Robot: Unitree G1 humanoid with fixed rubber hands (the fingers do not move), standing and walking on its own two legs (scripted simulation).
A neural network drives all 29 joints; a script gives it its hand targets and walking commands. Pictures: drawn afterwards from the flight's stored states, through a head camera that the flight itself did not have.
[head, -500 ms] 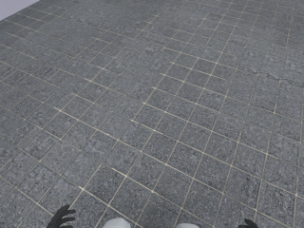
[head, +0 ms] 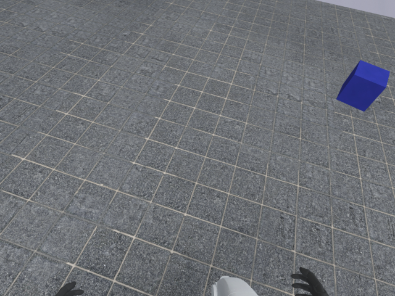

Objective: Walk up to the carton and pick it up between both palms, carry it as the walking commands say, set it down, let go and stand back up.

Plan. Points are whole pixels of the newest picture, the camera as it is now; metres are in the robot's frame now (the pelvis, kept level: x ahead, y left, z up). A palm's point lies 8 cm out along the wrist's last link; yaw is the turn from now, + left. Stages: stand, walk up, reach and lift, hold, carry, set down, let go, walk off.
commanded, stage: walk up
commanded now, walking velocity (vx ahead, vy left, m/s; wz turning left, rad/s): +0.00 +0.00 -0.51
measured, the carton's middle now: (362, 85) +1.69 -1.40 -0.65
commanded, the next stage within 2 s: none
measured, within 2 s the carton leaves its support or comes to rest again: neither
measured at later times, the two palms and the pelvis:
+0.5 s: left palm out of the picture +0.11 +0.17 -0.10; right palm out of the picture +0.06 -0.38 -0.12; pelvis +0.03 -0.10 +0.01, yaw -18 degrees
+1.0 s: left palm (188, 170) +0.45 +0.03 -0.14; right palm (379, 261) +0.22 -0.45 -0.12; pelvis +0.30 -0.18 +0.00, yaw -31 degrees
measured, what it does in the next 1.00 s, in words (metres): walks ahead, turning right: right foot, then left foot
